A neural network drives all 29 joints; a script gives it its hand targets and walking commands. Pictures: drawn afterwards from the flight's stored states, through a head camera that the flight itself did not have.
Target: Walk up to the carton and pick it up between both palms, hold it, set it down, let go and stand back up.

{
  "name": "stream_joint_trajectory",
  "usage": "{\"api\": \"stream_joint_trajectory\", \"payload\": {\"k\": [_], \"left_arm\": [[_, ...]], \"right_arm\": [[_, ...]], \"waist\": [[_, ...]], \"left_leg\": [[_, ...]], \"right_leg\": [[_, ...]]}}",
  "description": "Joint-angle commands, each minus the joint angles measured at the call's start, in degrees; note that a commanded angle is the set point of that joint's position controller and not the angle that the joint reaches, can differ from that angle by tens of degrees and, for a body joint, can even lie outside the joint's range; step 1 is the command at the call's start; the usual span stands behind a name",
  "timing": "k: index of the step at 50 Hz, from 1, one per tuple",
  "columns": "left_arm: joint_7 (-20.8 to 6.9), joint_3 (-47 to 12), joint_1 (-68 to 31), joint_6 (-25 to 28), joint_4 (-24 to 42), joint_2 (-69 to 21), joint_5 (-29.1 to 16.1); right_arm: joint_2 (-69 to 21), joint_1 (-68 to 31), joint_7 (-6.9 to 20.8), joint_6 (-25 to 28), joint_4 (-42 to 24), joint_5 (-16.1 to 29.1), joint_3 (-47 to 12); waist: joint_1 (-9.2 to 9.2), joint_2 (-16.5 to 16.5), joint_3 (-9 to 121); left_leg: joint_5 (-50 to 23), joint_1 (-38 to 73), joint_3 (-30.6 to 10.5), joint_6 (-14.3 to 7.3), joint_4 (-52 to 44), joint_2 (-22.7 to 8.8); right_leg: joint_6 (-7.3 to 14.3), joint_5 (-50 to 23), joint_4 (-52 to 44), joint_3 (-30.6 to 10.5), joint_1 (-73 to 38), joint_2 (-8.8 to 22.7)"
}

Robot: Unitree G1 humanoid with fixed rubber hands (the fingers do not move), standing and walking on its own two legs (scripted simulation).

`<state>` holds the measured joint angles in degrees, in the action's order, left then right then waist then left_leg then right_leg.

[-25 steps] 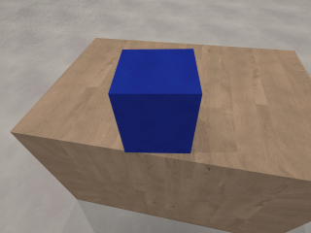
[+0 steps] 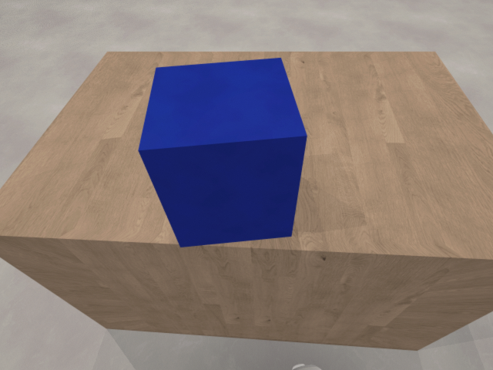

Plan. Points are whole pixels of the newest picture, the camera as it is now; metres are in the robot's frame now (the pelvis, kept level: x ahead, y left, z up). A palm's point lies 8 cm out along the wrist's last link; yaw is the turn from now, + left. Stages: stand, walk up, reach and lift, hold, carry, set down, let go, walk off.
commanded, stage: walk up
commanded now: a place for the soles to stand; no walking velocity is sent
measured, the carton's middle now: (228, 157) +0.45 +0.05 +0.10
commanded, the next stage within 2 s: none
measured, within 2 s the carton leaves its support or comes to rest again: neither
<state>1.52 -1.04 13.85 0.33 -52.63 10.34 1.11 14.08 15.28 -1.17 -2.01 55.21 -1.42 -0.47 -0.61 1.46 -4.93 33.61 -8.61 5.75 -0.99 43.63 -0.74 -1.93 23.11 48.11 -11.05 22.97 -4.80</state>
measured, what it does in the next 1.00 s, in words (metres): steps on the spot: left foot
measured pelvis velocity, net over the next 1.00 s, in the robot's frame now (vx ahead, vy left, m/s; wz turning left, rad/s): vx -0.01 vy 0.01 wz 0.08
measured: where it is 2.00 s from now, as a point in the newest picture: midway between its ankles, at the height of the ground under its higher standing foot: outside the picture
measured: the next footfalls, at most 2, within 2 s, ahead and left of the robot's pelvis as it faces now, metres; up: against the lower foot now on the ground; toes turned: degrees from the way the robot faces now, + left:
left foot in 0.40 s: +0.04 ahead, +0.15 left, +0.00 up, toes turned +6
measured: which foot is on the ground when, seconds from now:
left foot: down 0.00-0.26, up 0.28-0.38, down 0.40-1.00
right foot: down 0.00-1.00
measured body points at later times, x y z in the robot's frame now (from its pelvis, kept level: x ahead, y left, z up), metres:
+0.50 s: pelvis +0.01 +0.04 +0.01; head +0.04 +0.07 +0.46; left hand +0.11 +0.27 -0.15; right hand +0.03 -0.19 -0.13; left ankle +0.01 +0.14 -0.70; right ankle +0.05 -0.10 -0.69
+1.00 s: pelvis -0.01 +0.01 +0.02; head +0.01 +0.01 +0.47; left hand +0.05 +0.26 -0.12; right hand +0.08 -0.23 -0.12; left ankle +0.01 +0.14 -0.70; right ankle +0.03 -0.10 -0.70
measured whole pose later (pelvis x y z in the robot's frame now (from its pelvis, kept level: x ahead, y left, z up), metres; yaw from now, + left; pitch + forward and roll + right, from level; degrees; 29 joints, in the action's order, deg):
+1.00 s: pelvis -0.01 +0.01 +0.02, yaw +4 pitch -4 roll -1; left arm 0.4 -1.1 6.3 -3.0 -60.2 12.5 -0.2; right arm 12.4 12.5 -1.6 0.0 52.8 -0.1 -0.2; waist -0.3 1.0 -6.1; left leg 17.7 -15.4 -5.6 1.3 36.8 0.4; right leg 0.9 16.4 34.6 6.9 14.5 1.8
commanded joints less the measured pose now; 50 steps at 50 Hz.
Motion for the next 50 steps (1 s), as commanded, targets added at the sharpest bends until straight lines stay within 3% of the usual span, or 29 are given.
{"api": "stream_joint_trajectory", "payload": {"k": [1, 2, 3, 5, 7, 8, 9, 10, 11, 12, 13, 15, 17, 18, 19, 20, 21, 22, 23, 25, 29, 31, 33, 34, 36, 39, 43, 48, 50], "left_arm": [[0.5, 1.4, -5.0, -0.2, 4.8, 9.1, 0.6], [0.8, 0.8, -6.1, -0.3, 4.7, 6.9, 0.7], [1.2, 0.6, -6.1, -0.3, 4.4, 6.8, 1.3], [1.4, 1.1, -5.1, 0.1, 4.1, 6.0, 1.5], [0.7, 0.9, -6.1, 0.8, 4.2, 5.0, 1.5], [0.3, 1.2, -4.3, 1.3, 3.6, 4.6, 1.2], [0.2, 1.8, 1.0, 1.9, 2.3, 5.6, 0.9], [0.2, 3.3, 7.6, 2.2, 0.9, 8.6, 1.0], [0.5, 4.4, 12.4, 1.8, 0.0, 12.2, 0.5], [0.9, 4.6, 13.9, 1.0, -0.8, 13.3, -0.5], [1.4, 4.9, 11.2, 0.6, -1.0, 13.5, -0.7], [2.1, 4.1, 1.9, 0.1, 1.7, 11.6, -0.5], [2.3, 3.2, -6.6, -0.1, 3.9, 10.8, 0.6], [1.8, 2.7, -10.0, -0.4, 4.2, 10.4, 0.9], [1.1, 2.4, -12.3, -1.1, 4.2, 10.2, 1.3], [0.2, 1.7, -11.2, -1.7, 3.5, 8.4, 1.4], [-0.1, 1.1, -7.2, -2.2, 3.0, 6.3, 1.2], [0.6, 0.9, -4.1, -2.8, 1.9, 6.4, 0.8], [1.1, 1.6, -4.2, -3.4, 0.8, 7.7, 0.3], [1.0, 1.8, -7.1, -3.4, -0.1, 7.3, 0.7], [0.5, 1.5, -7.4, -2.2, -2.3, 6.9, 1.1], [0.5, 1.7, -7.0, -1.5, -2.9, 7.0, 1.0], [0.3, 2.2, -6.5, -1.1, -3.6, 8.8, 1.2], [0.0, 2.1, -6.6, -1.1, -3.9, 9.5, 1.0], [-0.5, 2.1, -7.6, -1.8, -4.2, 9.5, 0.5], [-0.3, 1.7, -7.5, -2.1, -4.3, 9.5, 0.2], [-0.6, 1.9, -7.9, -2.1, -4.3, 11.3, -0.7], [-0.6, 2.0, -10.0, -2.5, -3.5, 13.2, -1.5], [-0.7, 2.0, -10.2, -2.7, -3.2, 13.4, -1.5]], "right_arm": [[6.9, 11.3, -0.5, 3.0, -1.4, 0.7, 1.4], [9.4, 9.8, -0.7, 3.3, -1.9, 0.7, 2.4], [10.2, 10.1, -1.1, 3.4, -2.0, 0.4, 2.7], [8.3, 11.9, -1.0, 3.3, -0.6, 0.4, 2.3], [8.1, 10.3, -1.1, 2.9, -1.1, 0.3, 2.1], [8.0, 8.4, -0.9, 2.7, -1.3, 0.3, 2.1], [8.3, 5.7, -0.5, 2.5, -2.1, 0.4, 2.1], [7.7, 4.4, -0.1, 2.4, -3.4, 0.4, 1.9], [5.2, 5.9, 0.2, 2.3, -4.5, 1.0, 1.1], [3.5, 6.9, -0.1, 1.3, -5.1, 1.4, 1.0], [3.2, 6.1, -0.7, 0.6, -5.9, 1.0, 1.0], [2.9, 4.8, -0.7, 1.1, -6.2, 0.5, 0.9], [0.9, 9.7, -0.4, 2.0, -4.7, 0.9, 0.5], [0.2, 13.1, -0.4, 2.6, -3.6, 1.2, 0.6], [0.2, 16.4, -0.3, 3.6, -2.2, 1.4, 0.8], [2.7, 16.6, -0.2, 4.5, -1.7, 1.2, 1.7], [7.2, 12.4, -0.4, 4.9, -3.3, 1.2, 3.1], [9.4, 9.0, -0.6, 4.6, -5.1, 1.5, 3.7], [10.0, 6.4, -0.7, 4.5, -5.9, 2.2, 3.9], [7.5, 2.4, -0.7, 4.4, -7.3, 1.9, 3.2], [6.7, 4.0, -1.1, 4.7, -7.3, 0.9, 3.1], [6.8, 2.9, -0.8, 4.7, -7.6, 1.1, 3.2], [6.3, 2.2, -0.7, 4.6, -8.2, 1.3, 3.0], [5.9, 2.5, -0.7, 4.5, -8.3, 1.6, 2.7], [5.4, 2.2, -1.0, 3.8, -7.7, 1.8, 2.5], [6.7, 0.8, -0.7, 3.5, -6.9, 1.5, 2.7], [5.9, -0.2, -0.7, 3.2, -6.5, 1.3, 2.2], [5.0, 0.7, -0.7, 3.1, -5.8, 1.2, 1.8], [5.5, 1.2, -0.8, 3.4, -5.5, 1.2, 1.9]], "waist": [[-3.72, -1.7, 1.3], [-2.63, 1.7, -1.3], [-2.49, 2.2, -2.2], [-3.06, 3.6, -2.8], [-2.28, 4.5, -5.2], [-0.42, 4.6, -4.1], [2.61, 3.6, -1.3], [5.24, 1.2, 4.2], [7.06, -3.9, 10.8], [7.73, -9.0, 10.7], [6.76, -11.6, 7.5], [4.15, -10.8, 1.4], [-0.19, -12.1, -0.5], [-2.61, -11.0, 1.3], [-4.77, -7.2, 3.0], [-3.66, 0.8, 3.0], [-0.78, 9.5, 2.2], [1.29, 8.5, 1.5], [0.26, 9.6, 0.9], [0.1, 9.9, -4.3], [-0.59, 10.8, 0.9], [-0.02, 9.1, 4.5], [-0.06, 4.9, 8.1], [-0.14, 3.2, 9.3], [0.07, 0.7, 8.3], [0.49, -1.4, 7.4], [0.38, -4.0, 5.6], [-0.6, -6.0, 2.3], [-0.64, -5.0, 1.8]], "left_leg": [[-27.4, 4.5, -10.7, -1.4, -22.0, -8.1], [-43.7, 8.6, -16.3, -2.5, -22.9, -14.4], [-52.7, 12.5, -18.6, -3.9, -21.8, -18.7], [-60.8, 13.6, -16.9, -5.9, -20.7, -20.3], [-60.7, 10.1, -11.0, -4.5, -18.3, -16.5], [-59.9, 4.7, -6.5, -2.6, -15.4, -13.0], [-57.6, -2.9, -2.0, -0.4, -8.7, -9.3], [-50.5, -11.3, -0.1, 1.8, 2.0, -5.7], [-36.6, -14.5, -0.1, 3.4, 14.5, -0.1], [-2.1, -14.5, -3.7, 4.0, 20.5, 4.0], [10.6, -14.7, -8.6, 2.7, 20.9, 1.2], [9.8, -14.3, -10.2, 1.6, 18.5, -1.7], [5.7, -9.2, -11.3, 1.9, 6.4, -4.1], [-3.2, -3.5, -10.8, 2.1, -3.8, -4.2], [-19.0, 2.3, -9.6, 2.8, -17.0, -4.3], [-33.5, 2.9, -14.6, 3.4, -22.1, -6.7], [-45.4, 3.4, -28.1, 1.2, -23.8, -14.7], [-43.1, -2.0, -31.5, -3.0, -24.4, -19.0], [-37.3, -10.3, -33.2, -7.2, -26.4, -20.5], [-34.9, -12.2, -29.0, -8.6, -27.0, -18.0], [-57.5, -1.2, -22.9, -5.9, -19.0, -14.8], [-63.3, 0.0, -19.1, -4.5, -15.5, -12.7], [-60.0, -1.7, -15.6, -2.5, -12.6, -9.4], [-51.0, -2.7, -15.1, -2.0, -13.5, -8.0], [-38.3, -3.5, -16.0, -2.7, -16.1, -7.4], [-34.5, -6.1, -16.4, -3.4, -16.2, -6.9], [-27.7, -7.1, -14.4, -2.3, -13.6, -3.7], [-19.6, -7.4, -11.8, -1.0, -10.5, -0.5], [-19.2, -8.2, -12.0, -0.9, -10.3, -0.5]], "right_leg": [[5.7, -30.8, -3.4, -5.5, 4.2, 5.3], [2.0, -18.7, 1.2, 4.5, 10.6, 0.9], [1.3, -2.1, 0.3, 6.8, 14.8, 2.3], [1.9, 5.1, 1.8, 7.6, 15.7, 3.0], [3.0, 0.7, -3.4, 9.1, 11.1, 4.2], [4.2, -7.6, -9.0, 9.9, 2.4, 4.0], [6.0, -24.6, -13.2, 9.3, -10.1, 4.6], [9.4, -37.0, -13.0, 2.0, -23.0, 8.7], [15.9, -39.6, -17.2, -12.0, -27.8, 18.0], [23.2, -38.6, -23.2, -22.9, -24.1, 25.0], [24.3, -30.6, -26.6, -25.4, -18.6, 27.5], [20.1, -21.7, -28.9, -15.8, -9.8, 24.5], [15.6, -23.4, -26.0, -6.8, -3.5, 21.7], [12.3, -25.0, -22.0, -1.7, -1.7, 18.1], [9.0, -25.7, -14.6, 3.5, -0.7, 13.9], [5.5, -21.2, -5.4, 7.2, 0.0, 8.8], [2.2, -5.2, -0.7, 9.7, 5.5, 5.0], [1.0, 8.7, 0.1, 10.3, 3.0, 4.3], [1.1, 11.4, 0.7, 9.2, -3.2, 5.6], [0.9, 8.1, -0.3, 9.0, -2.7, 6.9], [0.6, -0.5, -8.2, 9.9, -2.2, 8.1], [1.3, -11.3, -14.1, 10.7, -8.2, 8.3], [2.8, -29.2, -16.2, 10.2, -15.1, 9.7], [3.6, -30.5, -15.7, 9.6, -16.2, 10.5], [4.7, -23.2, -16.3, 10.0, -14.9, 10.4], [5.0, -21.1, -18.6, 10.0, -16.4, 11.0], [6.2, -15.6, -22.5, 8.9, -13.1, 13.1], [8.0, -1.1, -28.9, 6.9, -6.0, 16.4], [7.8, 2.4, -29.6, 7.5, -5.2, 16.4]]}}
